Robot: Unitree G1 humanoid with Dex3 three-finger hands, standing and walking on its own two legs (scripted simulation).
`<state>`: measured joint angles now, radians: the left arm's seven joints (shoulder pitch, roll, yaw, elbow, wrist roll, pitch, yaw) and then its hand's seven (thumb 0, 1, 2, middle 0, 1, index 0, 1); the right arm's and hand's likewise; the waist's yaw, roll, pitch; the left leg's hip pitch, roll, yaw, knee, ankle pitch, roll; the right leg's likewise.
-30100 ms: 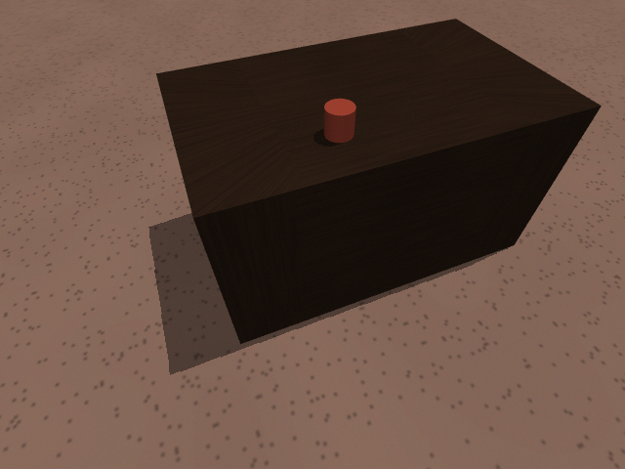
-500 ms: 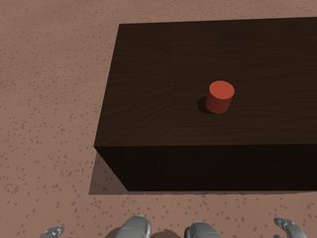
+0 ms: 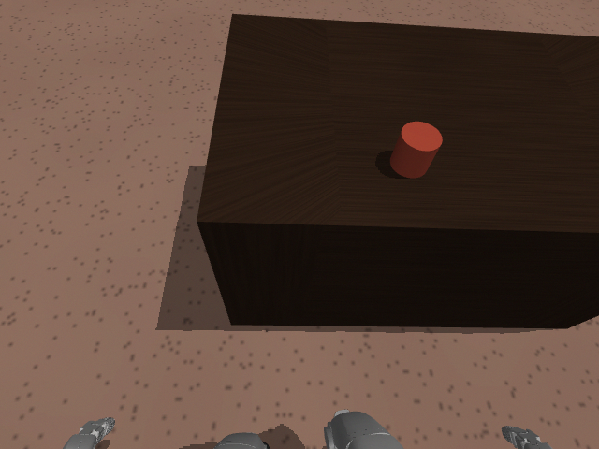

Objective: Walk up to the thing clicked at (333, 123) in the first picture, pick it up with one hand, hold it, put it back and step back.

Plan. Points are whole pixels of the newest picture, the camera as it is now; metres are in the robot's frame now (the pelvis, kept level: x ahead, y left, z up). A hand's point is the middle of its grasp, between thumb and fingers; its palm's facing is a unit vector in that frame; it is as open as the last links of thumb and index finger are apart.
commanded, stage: step back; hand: right
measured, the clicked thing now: (414, 150) +0.66 -0.22 -0.08
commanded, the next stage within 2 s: none
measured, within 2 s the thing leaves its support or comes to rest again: neither
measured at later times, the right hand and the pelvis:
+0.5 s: hand out of the picture -0.06 -0.27 -0.17, palm faces -0.06 +0.91 -0.42, open 7.4 cm; pelvis -0.14 +0.01 -0.02, yaw +2 degrees
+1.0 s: hand out of the picture -0.18 -0.30 -0.15, palm faces +0.03 +0.92 -0.40, open 7.4 cm; pelvis -0.30 -0.03 -0.01, yaw -4 degrees
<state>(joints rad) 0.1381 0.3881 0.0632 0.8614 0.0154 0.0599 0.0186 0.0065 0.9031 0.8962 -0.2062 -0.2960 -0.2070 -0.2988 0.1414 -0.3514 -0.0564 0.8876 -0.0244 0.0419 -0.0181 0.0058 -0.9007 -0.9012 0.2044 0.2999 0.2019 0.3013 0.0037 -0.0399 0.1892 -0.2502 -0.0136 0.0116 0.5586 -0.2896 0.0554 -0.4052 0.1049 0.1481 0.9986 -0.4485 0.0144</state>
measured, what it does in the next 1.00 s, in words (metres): walks backwards: right foot, then left foot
